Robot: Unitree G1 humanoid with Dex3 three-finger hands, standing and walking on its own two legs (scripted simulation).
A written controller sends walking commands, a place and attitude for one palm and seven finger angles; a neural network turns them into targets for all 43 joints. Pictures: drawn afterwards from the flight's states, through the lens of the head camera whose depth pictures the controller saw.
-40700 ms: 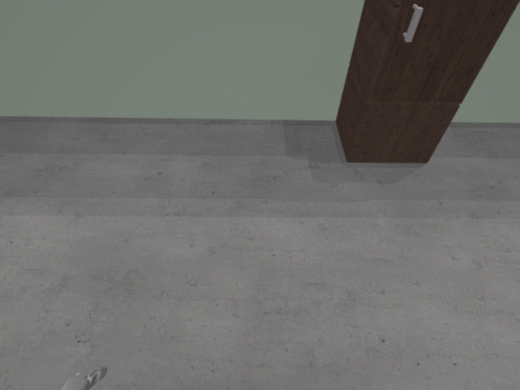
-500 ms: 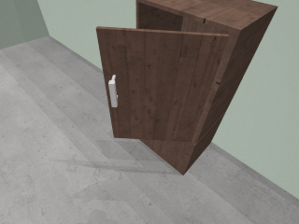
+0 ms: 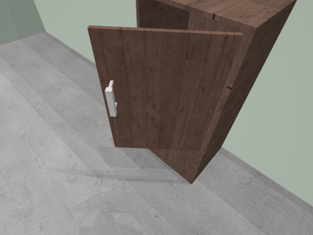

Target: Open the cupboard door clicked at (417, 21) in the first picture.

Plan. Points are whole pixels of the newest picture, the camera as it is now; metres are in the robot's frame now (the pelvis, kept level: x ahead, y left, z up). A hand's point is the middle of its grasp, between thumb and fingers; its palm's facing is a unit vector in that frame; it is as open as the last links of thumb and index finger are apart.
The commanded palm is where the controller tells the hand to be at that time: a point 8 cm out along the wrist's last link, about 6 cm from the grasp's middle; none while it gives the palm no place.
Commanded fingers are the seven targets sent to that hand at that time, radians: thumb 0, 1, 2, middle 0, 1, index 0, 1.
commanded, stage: come to a stop and stand still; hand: left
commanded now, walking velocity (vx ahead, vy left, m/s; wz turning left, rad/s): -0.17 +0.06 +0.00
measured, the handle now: (112, 98) +0.54 +0.20 +0.02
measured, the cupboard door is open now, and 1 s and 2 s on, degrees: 41 41 41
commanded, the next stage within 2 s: look again from close up in 1.68 s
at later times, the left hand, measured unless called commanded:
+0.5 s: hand out of the picture +0.01 +0.22 -0.17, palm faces +0.03 -0.96 -0.26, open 7.3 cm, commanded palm none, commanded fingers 0.00 0.90 0.90 -0.20 -0.30 -0.20 -0.30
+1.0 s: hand out of the picture -0.03 +0.18 -0.16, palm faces +0.00 -0.98 -0.22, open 7.4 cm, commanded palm none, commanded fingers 0.00 0.90 0.90 -0.20 -0.30 -0.20 -0.30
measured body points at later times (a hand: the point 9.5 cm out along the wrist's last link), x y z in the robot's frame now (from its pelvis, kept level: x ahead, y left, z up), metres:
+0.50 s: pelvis -0.03 +0.03 +0.00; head -0.03 +0.02 +0.45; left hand +0.01 +0.27 -0.15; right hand +0.03 -0.21 -0.16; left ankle -0.03 +0.09 -0.73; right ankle -0.01 -0.12 -0.73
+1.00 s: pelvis -0.02 +0.00 +0.01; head +0.00 -0.02 +0.45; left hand -0.03 +0.23 -0.14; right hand -0.02 -0.23 -0.16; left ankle -0.03 +0.09 -0.73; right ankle +0.00 -0.12 -0.73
